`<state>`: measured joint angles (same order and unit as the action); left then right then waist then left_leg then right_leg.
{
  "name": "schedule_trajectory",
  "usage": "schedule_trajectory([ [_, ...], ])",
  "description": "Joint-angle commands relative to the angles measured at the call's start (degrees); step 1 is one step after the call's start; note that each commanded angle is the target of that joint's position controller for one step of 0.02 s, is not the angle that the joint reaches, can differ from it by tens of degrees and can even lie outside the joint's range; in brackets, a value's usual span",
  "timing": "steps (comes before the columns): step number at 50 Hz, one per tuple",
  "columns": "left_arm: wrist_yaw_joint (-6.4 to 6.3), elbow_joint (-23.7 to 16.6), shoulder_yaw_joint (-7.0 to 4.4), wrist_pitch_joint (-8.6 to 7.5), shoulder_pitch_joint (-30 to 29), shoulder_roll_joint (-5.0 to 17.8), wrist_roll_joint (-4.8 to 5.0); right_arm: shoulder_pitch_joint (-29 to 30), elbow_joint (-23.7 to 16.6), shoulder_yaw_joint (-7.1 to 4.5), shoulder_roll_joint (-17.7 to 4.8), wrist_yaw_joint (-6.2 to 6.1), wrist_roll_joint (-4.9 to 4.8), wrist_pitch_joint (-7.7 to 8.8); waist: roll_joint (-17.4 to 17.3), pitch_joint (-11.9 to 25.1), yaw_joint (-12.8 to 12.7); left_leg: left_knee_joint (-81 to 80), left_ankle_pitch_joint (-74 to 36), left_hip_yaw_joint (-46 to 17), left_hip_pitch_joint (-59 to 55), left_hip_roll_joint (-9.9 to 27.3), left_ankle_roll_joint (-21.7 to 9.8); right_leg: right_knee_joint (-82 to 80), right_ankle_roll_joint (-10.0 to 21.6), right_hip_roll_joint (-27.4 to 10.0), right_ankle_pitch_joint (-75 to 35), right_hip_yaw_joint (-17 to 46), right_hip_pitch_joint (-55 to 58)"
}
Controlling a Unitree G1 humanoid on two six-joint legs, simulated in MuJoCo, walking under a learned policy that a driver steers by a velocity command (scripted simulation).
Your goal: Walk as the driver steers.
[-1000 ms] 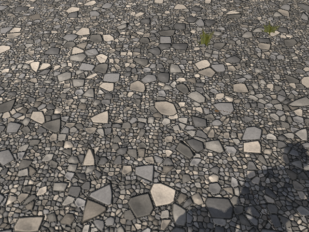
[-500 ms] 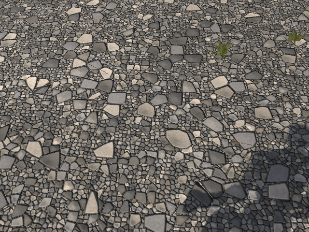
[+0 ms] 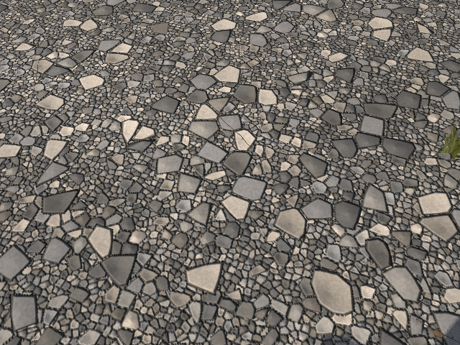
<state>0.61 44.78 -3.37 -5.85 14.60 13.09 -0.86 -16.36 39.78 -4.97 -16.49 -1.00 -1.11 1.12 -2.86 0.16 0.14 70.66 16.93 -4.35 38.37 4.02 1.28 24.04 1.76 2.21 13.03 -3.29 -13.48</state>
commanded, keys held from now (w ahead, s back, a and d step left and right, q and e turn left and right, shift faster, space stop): w+q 0.34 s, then w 0.12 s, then w+e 0.54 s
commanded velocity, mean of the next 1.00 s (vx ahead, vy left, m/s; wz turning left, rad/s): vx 0.50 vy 0.00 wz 0.13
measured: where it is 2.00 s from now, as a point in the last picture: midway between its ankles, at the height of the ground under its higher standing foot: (237, 186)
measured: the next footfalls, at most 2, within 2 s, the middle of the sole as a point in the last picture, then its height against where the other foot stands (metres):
left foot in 0.30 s outside the picture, level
right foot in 0.82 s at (241, 295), level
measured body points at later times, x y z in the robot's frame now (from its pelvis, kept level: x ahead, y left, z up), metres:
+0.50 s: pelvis +0.26 +0.08 +0.00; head +0.28 +0.10 +0.45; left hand +0.33 +0.38 -0.10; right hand +0.44 -0.15 -0.10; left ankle +0.25 +0.16 -0.74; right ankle +0.33 -0.08 -0.66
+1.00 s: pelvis +0.55 +0.07 +0.00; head +0.59 +0.07 +0.45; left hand +0.64 +0.35 -0.10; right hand +0.71 -0.18 -0.11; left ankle +0.50 +0.23 -0.65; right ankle +0.60 +0.01 -0.74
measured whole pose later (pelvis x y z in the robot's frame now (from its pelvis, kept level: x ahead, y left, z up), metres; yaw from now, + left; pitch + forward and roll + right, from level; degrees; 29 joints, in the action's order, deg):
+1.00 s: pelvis +0.55 +0.07 +0.00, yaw +4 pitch +2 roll +0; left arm 1.6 40.2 -3.4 -3.4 15.3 16.1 0.3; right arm -12.3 39.9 -2.5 -16.3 0.0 0.5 5.8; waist -1.0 -1.5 -1.0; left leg 65.6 19.9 -3.2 30.0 2.6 0.2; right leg 25.8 5.6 6.1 9.0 1.9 -18.9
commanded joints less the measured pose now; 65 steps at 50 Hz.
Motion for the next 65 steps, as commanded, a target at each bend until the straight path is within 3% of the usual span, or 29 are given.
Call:
schedule_trajectory([
  [1, -0.57, -2.99, -2.31, -1.37, -3.13, 8.10, 0.34, 0.99, -5.04, -0.02, -0.76, 0.43, 0.54, 0.42, 7.25, 0.59, 0.54, -7.78, -5.83, -1.65, 4.88, 3.16, 0.08, -12.11, 9.87, -16.57, -22.85, 10.06, 4.19],
  [6, -1.13, -0.36, -2.90, -0.27, 0.07, 10.59, 1.28, 10.40, -7.15, 1.08, 0.47, 2.49, 0.03, 1.29, 5.91, -0.43, -3.03, -25.52, -17.08, 2.06, 2.00, 1.61, -2.19, -12.50, 7.85, -16.02, -21.87, 2.52, 8.87],
  [10, -1.08, 1.25, -3.52, 0.88, 2.78, 13.13, 2.25, 16.31, -10.30, 0.97, -0.73, 3.80, -0.22, 1.14, 6.51, -1.93, -4.26, -31.73, -11.62, 5.22, 1.12, -0.16, -4.42, -9.92, 6.28, -18.12, -25.27, -0.19, 15.04],
  [12, -1.33, 1.19, -4.01, 1.46, 2.27, 14.91, 2.56, 14.91, -10.90, 0.15, -2.52, 4.09, 0.06, 0.89, 8.15, -0.26, -2.24, -33.73, -5.73, 8.42, -5.04, -3.23, -6.54, -3.82, 5.00, -18.07, -40.69, -2.91, 16.37],
  [14, -1.87, 1.14, -3.96, 2.03, 2.22, 15.33, 2.70, 2.54, -8.06, -2.32, -6.63, 3.66, 0.10, 0.56, 7.39, 6.47, 4.92, -39.86, -8.45, 10.72, -24.65, -7.94, -10.04, 13.80, 2.50, -15.49, -50.78, -6.99, 11.79],
  [15, -1.98, -0.21, -2.94, 1.68, 2.76, 13.06, 1.21, -7.79, -6.06, -4.27, -11.48, 2.53, -0.02, 0.09, 2.03, 12.25, 9.10, -39.88, -10.73, -1.17, -43.91, -0.94, -13.84, 31.42, -0.02, -13.17, -33.33, -7.51, -3.50],
  [16, -0.77, -4.11, -0.17, -0.11, 7.02, 5.51, -0.68, -6.33, -6.65, -4.76, -18.14, 2.41, -0.40, 0.91, -12.73, 18.08, 2.52, -45.30, -3.92, -34.41, -61.98, 14.13, -25.21, 50.82, -2.84, -1.74, 19.73, -1.65, -29.09],
  [17, 0.22, -4.33, -1.12, -2.20, 0.80, 10.69, 1.26, -10.19, -7.34, -3.37, -12.85, 2.32, -0.01, 1.23, -6.37, 22.43, 7.95, -51.45, 2.14, -41.01, -63.69, 14.95, -25.16, 56.08, -1.85, -2.48, 19.95, 8.91, -35.51],
  [18, 0.52, -5.44, -1.49, -2.83, -2.83, 12.01, 3.19, -7.44, -6.42, -2.36, -9.88, 2.30, 0.50, 1.71, -4.57, 14.13, 7.35, -52.22, -2.68, -31.76, -57.59, 13.49, -22.25, 54.59, -1.02, -4.99, 13.89, 8.04, -38.79],
  [19, 0.13, -5.19, -1.11, -2.92, -3.01, 11.21, 2.42, -3.15, -6.94, -1.66, -8.01, 2.15, 0.28, 1.90, 0.54, 9.67, 4.55, -52.32, -8.74, -24.88, -48.29, 11.30, -20.13, 49.69, -1.01, -7.57, 8.96, 7.56, -35.37],
  [20, -0.28, -4.63, -1.37, -2.54, -3.06, 11.31, 0.97, 0.85, -7.45, -0.99, -6.21, 2.11, 0.49, 1.97, 1.80, 6.37, 2.22, -53.17, -16.03, -19.73, -39.86, 9.44, -18.78, 45.34, -1.72, -9.21, 6.62, 7.03, -31.06],
  [21, -0.31, -4.41, -1.62, -1.77, -1.85, 11.27, 0.61, 3.03, -7.84, -0.37, -4.92, 1.98, 1.18, 2.11, 0.70, 5.17, 0.05, -54.65, -20.24, -16.72, -34.11, 8.03, -18.30, 43.41, -2.25, -10.27, 5.23, 7.26, -26.75],
  [24, -0.48, -3.69, -1.17, 0.09, -0.46, 8.87, 0.49, 3.75, -6.01, -0.31, -5.45, 1.71, 1.26, 3.01, 0.10, 3.42, -1.85, -57.95, -25.98, -10.89, -27.00, 6.73, -18.37, 38.27, -4.22, -10.16, 1.27, 5.69, -23.76],
  [29, 0.00, -4.82, 0.04, 0.56, -8.01, 6.35, 1.20, 0.55, -2.12, -0.26, -6.32, 1.06, 1.25, 3.64, -0.63, 0.13, 1.46, -60.13, -23.88, -1.70, -27.37, 4.44, -14.37, 21.56, -3.66, -9.55, -17.21, 4.83, -24.14],
  [32, 0.90, -6.34, 0.30, 0.49, -12.64, 6.12, 2.03, -1.69, -0.03, -0.49, -7.44, 1.20, 1.07, 3.97, -0.57, -1.73, 3.74, -60.97, -19.05, -0.24, -30.62, 6.14, -13.33, 14.36, -2.19, -8.08, -21.90, 4.36, -23.44],
  [36, 2.41, -9.01, 0.14, 0.62, -15.95, 6.65, 2.23, -3.53, 2.40, -1.02, -8.12, 1.03, 0.77, 3.39, -0.15, -3.89, 4.64, -58.04, -22.62, 0.83, -40.38, 10.06, -12.17, 10.33, 0.65, -6.57, -14.58, 5.01, -28.30],
  [39, 3.05, -9.38, -0.62, 0.83, -11.92, 8.06, 1.65, -1.72, 2.33, -1.51, -9.46, 0.27, 0.54, 2.42, -1.92, -0.46, 1.80, -50.01, -43.48, 3.69, -43.72, 10.08, -9.66, 9.34, 3.31, -3.03, -6.03, 1.29, -21.32],
  [41, 2.47, -6.39, -3.08, 1.09, 1.85, 12.44, 1.43, -0.73, 1.50, -1.14, -9.11, -0.56, 0.74, 1.73, -0.43, 7.99, -5.20, -30.48, -53.13, 8.33, -37.29, 5.90, -6.36, 7.23, 6.54, 0.59, -9.32, 0.18, 0.10],
  [42, 1.74, -6.07, -4.78, 1.21, 9.31, 18.68, 1.08, -4.98, -0.80, 0.14, -5.67, -0.78, 1.81, 2.50, 9.49, 16.13, -5.59, -8.46, -32.29, 10.27, -17.20, 0.43, -2.53, 7.58, 14.39, -12.64, -11.48, 21.95, 22.26],
  [43, 1.91, -5.87, -4.30, 1.05, 10.24, 17.89, 2.42, -6.53, -0.96, 1.73, -2.30, 0.11, 2.47, 4.08, 18.84, 22.74, -4.37, 6.89, 13.81, 2.83, -0.40, -9.80, 0.09, -2.71, 22.45, -21.38, -3.71, 48.84, 35.00],
  [44, 1.67, -6.08, -3.21, 1.33, 10.28, 14.14, 2.36, -2.94, -1.56, 0.77, -6.71, 1.26, 0.64, 5.68, 13.22, 20.37, -6.70, 10.49, 12.57, -3.83, 6.24, -5.81, -1.13, -5.08, 19.50, -20.14, 4.66, 46.49, 34.86],
  [45, 1.27, -6.69, -2.82, 1.52, 7.57, 12.68, 1.95, 2.25, -3.28, 0.99, -6.97, 1.64, -0.64, 6.51, 9.30, 12.98, -6.57, 8.56, 8.50, -2.58, 8.13, -3.41, -1.91, -5.57, 17.17, -18.22, 4.19, 38.96, 27.55],
  [46, 1.09, -7.34, -2.56, 1.67, 4.18, 12.12, 1.54, 4.91, -4.11, 1.16, -6.44, 1.42, 0.28, 6.92, 3.70, 7.17, -4.50, 2.95, 5.07, -1.68, 7.06, -1.20, -2.20, -6.58, 15.83, -16.29, -0.88, 33.58, 18.21],
  [48, 0.74, -8.96, -1.80, 1.73, 0.07, 10.25, 0.74, 4.62, -4.39, 0.46, -6.81, 0.85, 1.85, 6.05, 4.38, 3.66, -0.76, -3.88, 2.03, -1.37, 0.23, 1.05, -1.51, -9.03, 15.10, -13.23, -10.24, 28.32, 7.03],
  [51, 0.12, -8.81, -2.09, 1.50, -0.41, 10.99, 1.21, 3.16, -3.98, 0.78, -5.19, 0.37, 2.29, 4.55, 5.54, 2.40, 0.87, -10.77, -0.28, 0.18, -1.87, 1.09, 0.86, -10.76, 15.66, -11.25, -17.25, 23.50, 0.65],
  [55, -1.01, -7.38, -2.65, 2.07, 1.92, 12.40, 2.06, 11.14, -5.45, 1.80, -2.73, 0.35, 2.30, 4.56, 6.40, 1.02, -1.80, -27.38, -15.15, 1.13, -4.97, -1.24, 2.78, -10.07, 12.39, -7.09, -16.10, 18.31, -2.98],
  [60, -1.45, -5.78, -2.78, 3.26, 6.16, 12.35, 2.66, 18.29, -6.97, 1.48, -3.82, 1.54, 0.90, 5.69, 8.00, 0.94, -4.57, -39.81, -19.35, 0.06, -9.68, -4.53, 2.32, -5.94, 10.59, -8.01, -9.02, 23.56, 0.95],
  [63, -1.62, -5.97, -2.93, 3.78, 5.47, 12.15, 2.36, 16.08, -6.62, 0.35, -5.85, 1.94, 0.55, 6.50, 10.04, 1.34, -2.49, -43.67, -13.31, -0.65, -14.10, -4.97, 0.03, -1.02, 9.17, -9.29, -8.66, 28.63, 4.84],
  [65, -1.40, -7.13, -1.96, 3.66, 3.85, 9.05, 1.97, 6.50, -4.81, -1.07, -8.30, 1.35, 1.32, 7.00, 9.24, 7.00, 2.72, -45.94, -13.34, -2.02, -30.29, -1.18, -3.91, 9.63, 6.13, -5.44, -10.84, 26.07, 1.18],
])
Velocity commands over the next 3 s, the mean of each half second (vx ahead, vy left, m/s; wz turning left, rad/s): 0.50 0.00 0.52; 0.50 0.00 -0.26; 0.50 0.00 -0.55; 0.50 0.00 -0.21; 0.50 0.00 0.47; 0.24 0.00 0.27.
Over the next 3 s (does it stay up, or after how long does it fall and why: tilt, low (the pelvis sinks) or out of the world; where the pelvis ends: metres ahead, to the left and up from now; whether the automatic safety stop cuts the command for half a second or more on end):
stays up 1.54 -0.07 -0.01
